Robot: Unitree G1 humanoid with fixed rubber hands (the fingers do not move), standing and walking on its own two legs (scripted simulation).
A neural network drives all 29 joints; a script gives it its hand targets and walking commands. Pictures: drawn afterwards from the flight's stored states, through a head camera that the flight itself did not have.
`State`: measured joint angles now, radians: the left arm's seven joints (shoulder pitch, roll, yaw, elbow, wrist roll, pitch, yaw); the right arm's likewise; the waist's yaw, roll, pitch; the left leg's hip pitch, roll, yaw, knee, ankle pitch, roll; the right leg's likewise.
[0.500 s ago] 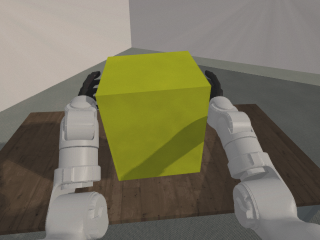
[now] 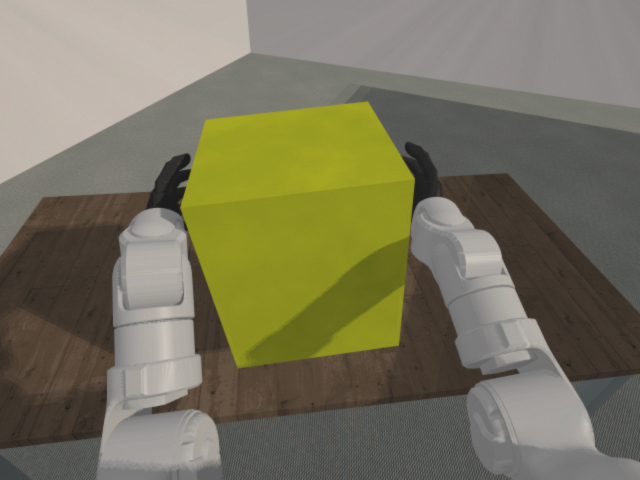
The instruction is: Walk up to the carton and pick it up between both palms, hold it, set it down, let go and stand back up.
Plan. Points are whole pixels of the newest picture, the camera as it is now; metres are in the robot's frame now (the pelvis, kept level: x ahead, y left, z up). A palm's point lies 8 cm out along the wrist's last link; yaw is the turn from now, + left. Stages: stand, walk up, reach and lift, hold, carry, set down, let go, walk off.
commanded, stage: hold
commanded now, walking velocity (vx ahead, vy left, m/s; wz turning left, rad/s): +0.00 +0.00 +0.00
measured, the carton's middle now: (303, 233) +0.39 -0.01 +0.15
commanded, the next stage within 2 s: none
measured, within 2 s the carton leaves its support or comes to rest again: neither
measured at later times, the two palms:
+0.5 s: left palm (155, 221) +0.36 +0.16 +0.21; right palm (415, 203) +0.37 -0.14 +0.21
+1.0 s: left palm (174, 233) +0.36 +0.14 +0.19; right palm (430, 216) +0.36 -0.16 +0.19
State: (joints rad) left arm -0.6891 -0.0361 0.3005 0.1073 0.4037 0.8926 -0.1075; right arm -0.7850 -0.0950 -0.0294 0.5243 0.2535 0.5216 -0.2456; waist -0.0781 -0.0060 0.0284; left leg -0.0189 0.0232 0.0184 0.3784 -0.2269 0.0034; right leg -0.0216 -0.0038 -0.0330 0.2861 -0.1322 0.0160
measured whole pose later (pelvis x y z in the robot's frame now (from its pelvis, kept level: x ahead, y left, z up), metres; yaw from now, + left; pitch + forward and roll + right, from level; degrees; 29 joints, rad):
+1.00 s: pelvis -0.01 +0.00 +0.00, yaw +0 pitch -9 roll -1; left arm -0.71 -0.03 0.30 0.22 0.33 0.80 -0.07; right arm -0.76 -0.10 -0.04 0.53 0.28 0.47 -0.28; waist -0.07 -0.04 0.06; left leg -0.02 0.02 0.02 0.38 -0.21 0.00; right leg -0.02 0.00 -0.03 0.29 -0.11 0.01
